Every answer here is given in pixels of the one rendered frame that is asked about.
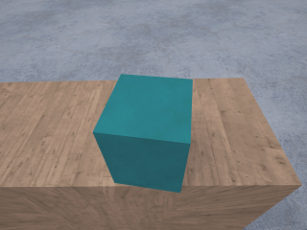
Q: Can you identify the carton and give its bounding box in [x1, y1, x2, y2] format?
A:
[93, 74, 193, 193]

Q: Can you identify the pedestal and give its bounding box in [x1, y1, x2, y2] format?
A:
[0, 78, 302, 230]

